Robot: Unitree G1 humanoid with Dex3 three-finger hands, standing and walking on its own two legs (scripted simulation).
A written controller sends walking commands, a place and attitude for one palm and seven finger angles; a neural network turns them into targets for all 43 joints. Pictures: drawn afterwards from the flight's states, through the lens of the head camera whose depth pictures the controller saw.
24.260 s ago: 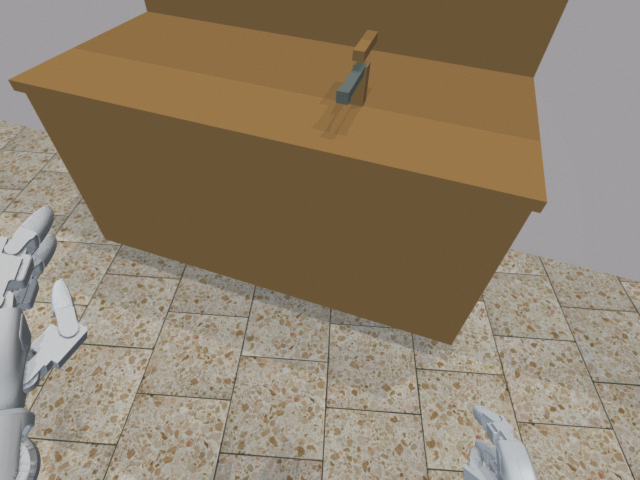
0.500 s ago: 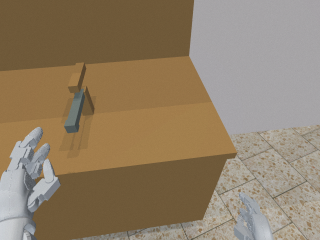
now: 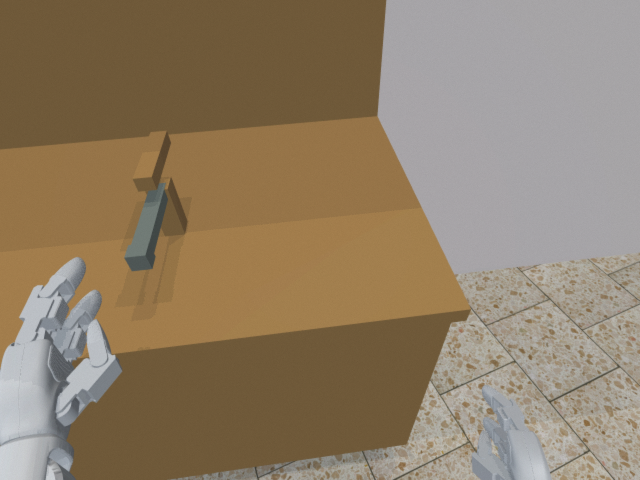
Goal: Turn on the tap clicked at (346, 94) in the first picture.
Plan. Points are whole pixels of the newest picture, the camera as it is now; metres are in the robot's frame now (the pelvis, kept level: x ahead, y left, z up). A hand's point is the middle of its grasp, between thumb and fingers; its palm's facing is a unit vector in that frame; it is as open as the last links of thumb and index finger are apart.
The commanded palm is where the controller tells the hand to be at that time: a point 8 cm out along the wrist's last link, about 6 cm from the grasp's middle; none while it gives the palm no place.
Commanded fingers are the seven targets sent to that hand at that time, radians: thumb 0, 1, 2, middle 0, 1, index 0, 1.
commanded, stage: turn the palm inward beside the body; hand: left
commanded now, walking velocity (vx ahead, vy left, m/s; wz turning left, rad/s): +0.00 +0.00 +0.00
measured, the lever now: (140, 257) +0.35 +0.31 +0.09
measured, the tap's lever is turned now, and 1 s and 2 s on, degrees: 0 0 0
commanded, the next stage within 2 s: reach beside the lever's end, fingers flat in 0.04 s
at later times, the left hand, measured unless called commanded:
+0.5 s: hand (122, 339) +0.21 +0.24 +0.14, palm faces +0.45 -0.89 -0.13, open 7.5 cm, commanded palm +0.17 +0.29 +0.14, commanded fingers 0.00 0.90 0.90 -0.20 -0.30 -0.20 -0.30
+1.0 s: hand (115, 315) +0.24 +0.27 +0.12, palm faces +0.47 -0.88 -0.11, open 7.6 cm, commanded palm +0.21 +0.31 +0.12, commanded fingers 0.00 0.90 0.90 -0.18 -0.24 -0.18 -0.24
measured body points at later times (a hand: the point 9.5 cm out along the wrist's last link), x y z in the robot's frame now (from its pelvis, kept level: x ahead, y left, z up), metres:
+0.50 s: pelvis +0.00 -0.01 +0.00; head +0.00 -0.03 +0.45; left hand +0.18 +0.28 +0.15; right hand +0.20 -0.23 -0.07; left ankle +0.03 +0.16 -0.71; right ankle -0.02 -0.12 -0.71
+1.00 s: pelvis +0.00 +0.01 +0.00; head +0.01 -0.01 +0.45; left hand +0.21 +0.31 +0.13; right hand +0.19 -0.23 -0.08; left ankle +0.03 +0.16 -0.71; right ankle -0.02 -0.12 -0.71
